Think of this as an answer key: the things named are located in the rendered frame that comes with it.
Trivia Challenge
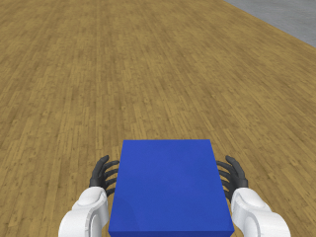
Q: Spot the left robot hand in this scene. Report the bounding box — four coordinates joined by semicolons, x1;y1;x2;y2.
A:
89;155;119;197

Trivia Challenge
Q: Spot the right robot hand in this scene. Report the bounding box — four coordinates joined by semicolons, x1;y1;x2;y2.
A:
215;155;249;203

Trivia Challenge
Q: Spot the left robot forearm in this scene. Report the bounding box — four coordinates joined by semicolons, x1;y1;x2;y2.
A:
58;187;110;237

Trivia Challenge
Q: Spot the right robot forearm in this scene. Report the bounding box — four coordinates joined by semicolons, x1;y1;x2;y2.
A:
230;188;291;237

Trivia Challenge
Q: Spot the carton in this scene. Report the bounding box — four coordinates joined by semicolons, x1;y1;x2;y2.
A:
108;139;235;237

